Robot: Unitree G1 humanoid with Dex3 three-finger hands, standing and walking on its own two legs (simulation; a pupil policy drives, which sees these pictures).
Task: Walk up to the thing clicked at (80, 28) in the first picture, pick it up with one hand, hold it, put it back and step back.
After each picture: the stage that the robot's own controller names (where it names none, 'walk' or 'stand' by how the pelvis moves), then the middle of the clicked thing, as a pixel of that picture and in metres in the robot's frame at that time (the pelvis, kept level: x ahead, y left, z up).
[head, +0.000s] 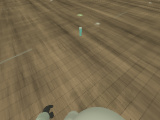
stand; (80, 31) +2.07 +0.35 -0.66
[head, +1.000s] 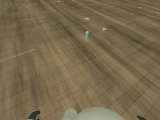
walk; (86, 36) +1.94 +0.14 -0.64
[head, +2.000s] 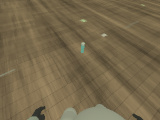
walk; (82, 47) +1.32 +0.16 -0.64
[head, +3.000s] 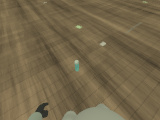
walk; (76, 65) +0.83 +0.21 -0.64
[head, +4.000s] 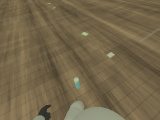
walk; (77, 83) +0.52 +0.23 -0.63
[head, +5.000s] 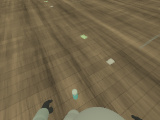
stand; (75, 94) +0.36 +0.18 -0.64
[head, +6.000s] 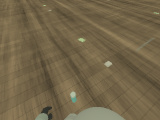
stand; (73, 97) +0.35 +0.19 -0.66
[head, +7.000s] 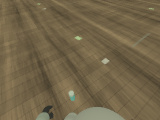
stand; (72, 96) +0.35 +0.22 -0.66
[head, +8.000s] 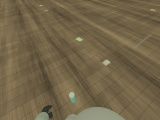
stand; (72, 97) +0.34 +0.21 -0.66
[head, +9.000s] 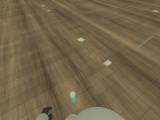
stand; (73, 97) +0.35 +0.21 -0.66
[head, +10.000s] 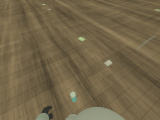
stand; (73, 97) +0.34 +0.20 -0.66
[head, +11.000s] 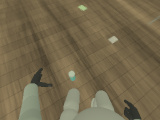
go down; (72, 76) +0.40 +0.18 -0.51
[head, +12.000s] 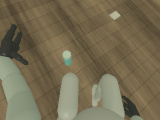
go down; (67, 59) +0.46 +0.19 -0.29
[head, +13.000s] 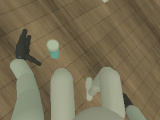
close in; (54, 50) +0.46 +0.21 -0.21
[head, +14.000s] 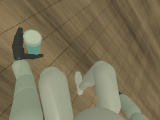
close; (33, 45) +0.45 +0.25 -0.17
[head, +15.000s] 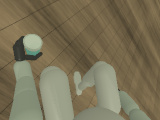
lift; (33, 48) +0.43 +0.25 -0.17
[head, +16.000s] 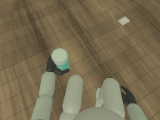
lift; (63, 63) +0.34 +0.20 +0.00
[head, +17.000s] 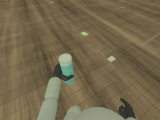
hold; (67, 71) +0.32 +0.17 +0.06
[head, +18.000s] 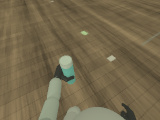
hold; (68, 71) +0.32 +0.16 +0.05
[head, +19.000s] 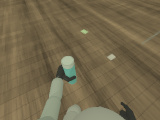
crouch; (70, 72) +0.32 +0.15 +0.03
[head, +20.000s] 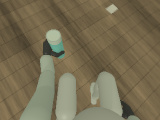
crouch; (57, 47) +0.48 +0.19 -0.05
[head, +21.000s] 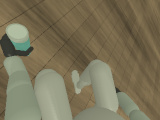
lower; (22, 43) +0.46 +0.26 -0.18
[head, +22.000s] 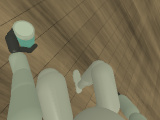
lower; (26, 40) +0.47 +0.26 -0.18
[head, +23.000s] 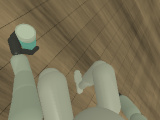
lower; (28, 42) +0.46 +0.26 -0.18
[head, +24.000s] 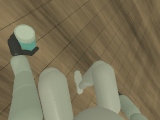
lower; (28, 43) +0.45 +0.26 -0.17
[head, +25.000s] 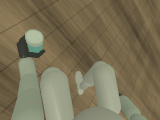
loosen; (35, 46) +0.44 +0.24 -0.17
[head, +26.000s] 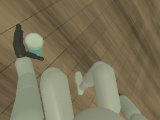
withdraw; (35, 47) +0.44 +0.24 -0.18
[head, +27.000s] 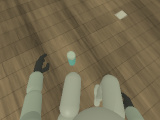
walk; (71, 59) +0.46 +0.18 -0.30
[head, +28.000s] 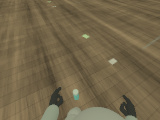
stand; (76, 94) +0.37 +0.16 -0.60
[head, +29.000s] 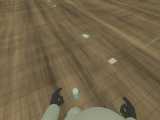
stand; (75, 94) +0.37 +0.16 -0.60
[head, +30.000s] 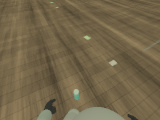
stand; (76, 94) +0.38 +0.16 -0.63
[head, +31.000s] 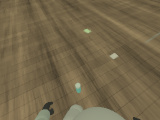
walk; (78, 88) +0.41 +0.16 -0.65
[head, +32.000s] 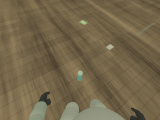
walk; (79, 76) +0.54 +0.09 -0.64
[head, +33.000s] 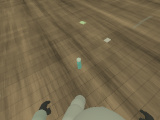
walk; (79, 63) +0.81 +0.24 -0.62
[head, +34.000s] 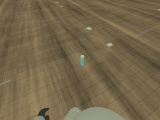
stand; (82, 60) +1.03 +0.19 -0.64
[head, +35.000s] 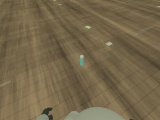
stand; (81, 60) +1.01 +0.19 -0.66
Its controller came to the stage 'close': yes
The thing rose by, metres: 0.69
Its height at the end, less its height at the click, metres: +0.00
